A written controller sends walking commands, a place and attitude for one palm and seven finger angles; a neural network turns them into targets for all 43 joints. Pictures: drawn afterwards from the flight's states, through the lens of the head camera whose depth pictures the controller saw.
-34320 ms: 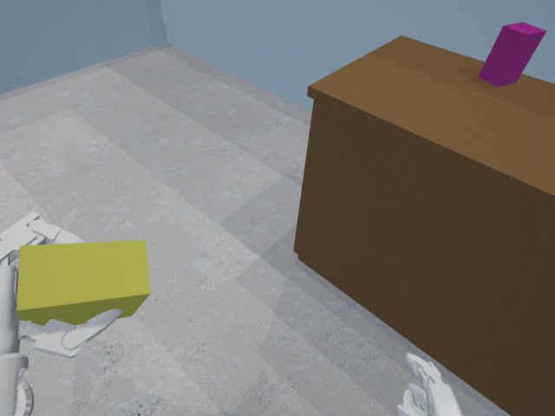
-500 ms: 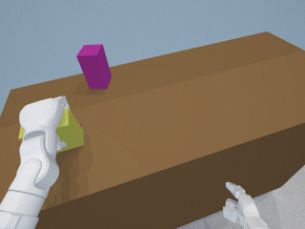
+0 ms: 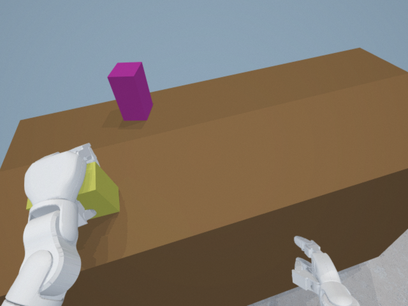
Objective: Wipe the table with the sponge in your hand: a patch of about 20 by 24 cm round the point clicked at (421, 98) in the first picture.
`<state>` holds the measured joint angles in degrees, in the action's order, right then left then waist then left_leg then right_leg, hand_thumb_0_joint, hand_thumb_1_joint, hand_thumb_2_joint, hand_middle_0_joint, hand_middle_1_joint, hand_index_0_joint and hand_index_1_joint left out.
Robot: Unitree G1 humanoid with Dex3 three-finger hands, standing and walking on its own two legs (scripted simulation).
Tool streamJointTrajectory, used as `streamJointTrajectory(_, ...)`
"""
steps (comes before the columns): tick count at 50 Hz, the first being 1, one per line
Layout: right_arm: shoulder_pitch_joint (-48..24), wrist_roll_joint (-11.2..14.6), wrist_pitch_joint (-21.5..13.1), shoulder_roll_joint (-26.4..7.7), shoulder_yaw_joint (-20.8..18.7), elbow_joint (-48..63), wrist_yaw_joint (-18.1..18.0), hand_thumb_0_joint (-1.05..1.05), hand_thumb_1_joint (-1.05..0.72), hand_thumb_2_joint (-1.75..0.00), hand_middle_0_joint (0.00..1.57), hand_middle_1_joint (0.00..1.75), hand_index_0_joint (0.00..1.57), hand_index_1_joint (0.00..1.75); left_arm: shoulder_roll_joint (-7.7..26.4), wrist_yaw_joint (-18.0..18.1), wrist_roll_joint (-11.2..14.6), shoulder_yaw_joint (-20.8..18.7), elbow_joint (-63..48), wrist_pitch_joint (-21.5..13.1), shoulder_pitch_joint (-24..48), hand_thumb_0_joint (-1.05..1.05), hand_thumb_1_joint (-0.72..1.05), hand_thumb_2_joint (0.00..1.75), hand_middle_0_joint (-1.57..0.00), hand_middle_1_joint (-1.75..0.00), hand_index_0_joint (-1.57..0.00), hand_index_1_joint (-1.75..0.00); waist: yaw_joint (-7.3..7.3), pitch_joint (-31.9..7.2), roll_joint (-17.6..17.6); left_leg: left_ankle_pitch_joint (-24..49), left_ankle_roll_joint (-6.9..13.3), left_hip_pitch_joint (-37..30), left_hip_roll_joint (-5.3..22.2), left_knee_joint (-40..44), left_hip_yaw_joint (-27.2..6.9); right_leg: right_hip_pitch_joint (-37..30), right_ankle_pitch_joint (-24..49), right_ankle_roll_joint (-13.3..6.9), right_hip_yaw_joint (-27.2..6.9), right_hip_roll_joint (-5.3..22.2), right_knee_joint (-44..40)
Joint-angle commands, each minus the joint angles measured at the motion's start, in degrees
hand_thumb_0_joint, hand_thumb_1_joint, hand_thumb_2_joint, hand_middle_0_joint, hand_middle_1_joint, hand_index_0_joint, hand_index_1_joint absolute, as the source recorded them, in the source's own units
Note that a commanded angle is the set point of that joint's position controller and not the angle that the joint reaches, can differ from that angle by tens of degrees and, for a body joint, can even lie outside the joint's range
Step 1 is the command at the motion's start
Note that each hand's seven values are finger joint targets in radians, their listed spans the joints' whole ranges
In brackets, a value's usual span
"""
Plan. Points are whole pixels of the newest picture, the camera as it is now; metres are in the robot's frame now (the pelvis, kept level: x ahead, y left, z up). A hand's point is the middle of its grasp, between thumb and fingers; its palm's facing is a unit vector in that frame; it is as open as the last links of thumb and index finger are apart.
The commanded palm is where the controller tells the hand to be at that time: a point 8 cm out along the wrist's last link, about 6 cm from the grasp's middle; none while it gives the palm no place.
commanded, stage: wipe back along the middle lane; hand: left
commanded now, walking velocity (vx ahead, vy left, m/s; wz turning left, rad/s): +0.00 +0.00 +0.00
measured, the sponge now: (82, 200) +0.26 +0.28 +0.10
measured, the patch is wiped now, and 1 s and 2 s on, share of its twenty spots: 0.50 0.60 0.90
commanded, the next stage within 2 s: slide across to the third lane in 0.16 s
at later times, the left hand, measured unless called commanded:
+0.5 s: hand (80, 195) +0.24 +0.26 +0.14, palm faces +0.19 -0.09 -0.98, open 9.8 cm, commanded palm +0.20 +0.23 +0.16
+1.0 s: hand (111, 192) +0.25 +0.21 +0.14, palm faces +0.17 -0.11 -0.98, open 9.8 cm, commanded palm +0.22 +0.18 +0.18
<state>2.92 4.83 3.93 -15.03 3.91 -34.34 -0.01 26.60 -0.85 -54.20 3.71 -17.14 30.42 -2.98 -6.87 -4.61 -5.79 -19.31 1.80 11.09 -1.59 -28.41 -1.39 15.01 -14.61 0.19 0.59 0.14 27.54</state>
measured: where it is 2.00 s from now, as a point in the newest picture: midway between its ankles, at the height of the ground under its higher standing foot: outside the picture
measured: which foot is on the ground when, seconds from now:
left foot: down 0.00-1.00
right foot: down 0.00-1.00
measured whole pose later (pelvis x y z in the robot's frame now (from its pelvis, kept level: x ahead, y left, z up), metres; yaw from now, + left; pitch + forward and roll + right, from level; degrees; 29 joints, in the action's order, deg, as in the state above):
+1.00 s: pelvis -0.03 -0.02 +0.00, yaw +1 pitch -1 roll +0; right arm 0.7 4.7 2.1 -13.4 4.8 -36.8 -0.8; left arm 22.7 -2.4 -55.2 13.8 -10.4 32.5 6.8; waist -8.0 -3.3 -6.1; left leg -16.5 0.0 8.6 -1.0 -26.5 -2.3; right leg 13.2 -13.2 -1.6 1.6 -0.3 27.8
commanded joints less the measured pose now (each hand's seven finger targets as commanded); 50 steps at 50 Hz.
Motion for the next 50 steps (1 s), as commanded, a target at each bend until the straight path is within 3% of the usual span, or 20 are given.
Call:
streamJointTrajectory(1,-10.64,0.0,-3.43,-5.57,-2.4,10.3,-0.2,0.0,-0.9,-0.9,0.2,0.3,0.2,0.3,0.55,-3.03,4.88,2.66,-1.31,0.79,-4.73,0.0,0.1,1.3,-1.2,-1.6,-1.2,-1.6,0.11,-4.68,8.88,22.12,0.05,1.77,2.01,3.0,-0.08,-7.14,16.07,-3.44,2.51,-1.25,-1.1)
streamJointTrajectory(13,-10.38,-0.06,-2.83,-6.04,-2.48,9.95,-0.71,0.0,-0.9,-0.9,0.2,0.3,0.2,0.3,4.26,-2.32,5.69,-1.27,-1.98,0.79,-8.35,0.0,0.1,1.3,-1.2,-1.6,-1.2,-1.6,-0.36,-3.91,8.97,20.66,0.07,2.85,1.41,2.37,0.63,-8.24,17.1,-3.01,1.18,-1.15,-0.87)
streamJointTrajectory(15,-10.62,-0.2,-3.32,-5.8,-2.35,11.2,-0.74,0.0,-0.9,-0.9,0.2,0.3,0.2,0.3,2.74,-2.43,5.2,0.71,-4.94,1.18,-4.68,0.0,0.1,1.3,-1.2,-1.6,-1.2,-1.6,-0.02,-5.88,8.7,21.14,0.49,2.47,1.16,1.86,0.79,-8.47,17.38,-3.23,1.14,-0.97,-0.55)
streamJointTrajectory(17,-10.67,-0.14,-3.13,-5.84,-2.58,10.13,-0.84,0.0,-0.9,-0.9,0.2,0.3,0.2,0.3,2.54,-2.34,5.94,0.58,-3.09,1.17,-5.15,0.0,0.1,1.3,-1.2,-1.6,-1.2,-1.6,0.24,-4.15,8.57,20.49,0.36,2.58,1.45,2.13,0.44,-7.73,16.91,-3.01,1.23,-1.09,-1.12)
streamJointTrajectory(19,-11.9,-0.05,-3.54,-5.79,-2.42,10.33,-1.19,0.0,-0.9,-0.9,0.2,0.3,0.2,0.3,4.87,-2.31,5.35,-0.95,-3.9,1.39,-2.46,0.0,0.1,1.3,-1.2,-1.6,-1.2,-1.6,0.21,-3.82,9.04,18.72,0.52,2.37,1.53,2.25,0.21,-6.8,14.95,-3.2,0.03,-1.33,-1.38)
streamJointTrajectory(20,-10.51,-0.21,-3.98,-5.82,-2.45,10.92,-1.27,0.0,-0.9,-0.9,0.2,0.3,0.2,0.3,4.2,-2.42,5.05,0.02,-4.7,1.47,-0.89,0.0,0.1,1.3,-1.2,-1.6,-1.2,-1.6,0.13,-6.08,8.75,20.0,0.7,2.26,1.09,1.87,0.67,-8.17,15.85,-3.1,0.97,-0.86,-0.81)
streamJointTrajectory(22,-10.68,-0.24,-3.83,-5.8,-2.53,9.89,-1.4,0.0,-0.9,-0.9,0.2,0.3,0.2,0.3,2.98,-2.68,5.53,1.02,-2.98,1.45,-0.99,0.0,0.1,1.3,-1.2,-1.6,-1.2,-1.6,0.53,-4.46,8.95,20.3,0.62,2.09,1.25,2.17,0.54,-7.86,17.08,-2.89,0.98,-0.89,-1.28)
streamJointTrajectory(24,-12.16,0.02,-4.2,-5.6,-2.34,10.27,-1.66,0.0,-0.9,-0.9,0.2,0.3,0.2,0.3,4.91,-2.82,4.9,0.08,-4.06,1.49,2.09,0.0,0.1,1.3,-1.2,-1.6,-1.2,-1.6,0.52,-4.48,8.29,18.5,0.55,1.71,1.37,2.58,0.22,-7.0,14.08,-3.2,-0.18,-1.21,-1.59)
streamJointTrajectory(27,-11.23,-0.1,-4.82,-5.41,-2.28,9.95,-1.82,0.0,-0.9,-0.9,0.2,0.3,0.2,0.3,1.28,-3.31,5.31,3.78,-2.79,1.02,4.24,0.0,0.1,1.3,-1.2,-1.6,-1.2,-1.6,0.86,-3.85,7.94,18.42,0.7,1.64,1.25,3.2,0.2,-6.89,13.27,-2.93,1.43,-0.93,-2.01)
streamJointTrajectory(29,-12.9,0.03,-5.51,-5.08,-2.17,10.48,-1.78,0.0,-0.9,-0.9,0.2,0.3,0.2,0.3,3.78,-3.3,4.4,2.27,-4.93,0.75,6.85,0.0,0.1,1.3,-1.2,-1.6,-1.2,-1.6,0.44,-5.16,6.96,17.84,0.6,1.04,1.32,3.32,-0.16,-7.14,12.21,-3.39,0.21,-1.15,-1.78)
streamJointTrajectory(30,-11.54,-0.26,-6.03,-4.93,-2.12,10.97,-1.81,0.0,-0.9,-0.9,0.2,0.3,0.2,0.3,2.32,-3.46,4.42,3.89,-5.79,0.54,7.98,0.0,0.1,1.3,-1.2,-1.6,-1.2,-1.6,0.25,-7.15,7.17,19.31,0.87,0.76,0.83,2.81,0.26,-8.38,13.3,-3.24,1.2,-0.75,-1.33)
streamJointTrajectory(32,-11.7,-0.28,-5.77,-5.02,-2.23,9.64,-1.78,0.0,-0.9,-0.9,0.2,0.3,0.2,0.3,0.64,-3.77,4.39,5.62,-3.27,0.26,8.96,0.0,0.1,1.3,-1.2,-1.6,-1.2,-1.6,0.98,-5.24,8.01,18.57,0.59,0.5,1.21,3.73,-0.07,-7.31,12.61,-3.16,1.47,-1.04,-2.3)
streamJointTrajectory(35,-12.26,-0.37,-6.96,-4.26,-1.82,10.71,-1.71,0.0,-0.9,-0.9,0.2,0.3,0.2,0.3,0.27,-3.62,3.43,7.07,-6.06,-0.45,14.03,0.0,0.1,1.3,-1.2,-1.6,-1.2,-1.6,0.51,-6.66,7.32,17.8,0.75,-0.06,1.05,3.99,-0.19,-7.31,9.79,-3.58,1.7,-1.01,-2.02)
streamJointTrajectory(37,-12.6,-0.5,-6.37,-4.44,-1.98,9.42,-1.59,0.0,-0.9,-0.9,0.2,0.3,0.2,0.3,-0.32,-3.45,3.63,7.28,-3.59,-0.46,12.62,0.0,0.1,1.3,-1.2,-1.6,-1.2,-1.6,0.47,-5.07,7.48,17.06,0.5,-0.08,1.27,5.05,-0.29,-7.41,9.81,-3.49,1.79,-1.2,-3.01)
streamJointTrajectory(39,-14.69,-0.04,-6.41,-4.15,-1.49,9.58,-1.74,0.0,-0.9,-0.9,0.2,0.3,0.2,0.3,1.32,-2.92,2.3,6.27,-4.1,-0.22,17.47,0.0,0.1,1.3,-1.2,-1.6,-1.2,-1.6,0.66,-4.5,6.97,14.97,0.22,-0.26,1.47,5.44,-0.38,-6.09,6.89,-3.96,0.51,-1.61,-2.94)
streamJointTrajectory(42,-13.24,-0.45,-5.9,-4.19,-1.75,8.27,-1.49,0.0,-0.9,-0.9,0.2,0.3,0.2,0.3,-2.29,-2.36,2.53,8.97,-0.35,0.05,17.15,0.0,0.1,1.3,-1.2,-1.6,-1.2,-1.6,0.7,-4.74,8.1,15.98,0.13,-0.48,1.1,5.66,0.2,-7.07,8.46,-3.71,1.82,-1.52,-3.59)
streamJointTrajectory(44,-15.44,-0.23,-5.84,-3.96,-1.42,9.05,-1.36,0.0,-0.9,-0.9,0.2,0.3,0.2,0.3,0.44,-1.82,1.64,7.02,-2.41,0.54,19.43,0.0,0.1,1.3,-1.2,-1.6,-1.2,-1.6,0.05,-5.98,6.48,15.19,0.05,-0.81,1.31,5.97,0.08,-7.38,7.39,-4.15,0.61,-1.65,-3.06)
streamJointTrajectory(47,-14.44,-0.34,-5.21,-4.1,-1.57,7.81,-1.08,0.0,-0.9,-0.9,0.2,0.3,0.2,0.3,-3.26,-1.68,2.12,9.91,1.03,1.02,19.6,0.0,0.1,1.3,-1.2,-1.6,-1.2,-1.6,0.84,-5.73,8.02,16.02,-0.1,-0.67,1.12,5.92,0.42,-7.86,8.89,-3.88,1.73,-1.56,-3.68)
streamJointTrajectory(49,-15.96,0.07,-5.28,-3.74,-1.37,8.64,-0.95,0.0,-0.9,-0.9,0.2,0.3,0.2,0.3,-1.17,-1.3,1.46,8.35,-0.7,1.37,21.13,0.0,0.1,1.3,-1.2,-1.6,-1.2,-1.6,0.42,-6.38,7.71,15.1,-0.02,-0.88,1.28,5.95,0.24,-7.7,7.37,-4.24,0.4,-1.77,-3.25)
streamJointTrajectory(50,-15.15,-0.14,-5.53,-3.54,-1.31,8.99,-0.79,0.0,-0.9,-0.9,0.2,0.3,0.2,0.3,-4.29,-1.32,1.63,11.11,-0.44,1.55,21.3,0.0,0.1,1.3,-1.2,-1.6,-1.2,-1.6,0.4,-7.59,7.67,16.27,0.17,-0.72,0.72,5.47,0.84,-8.73,8.56,-4.13,1.41,-1.43,-3.04)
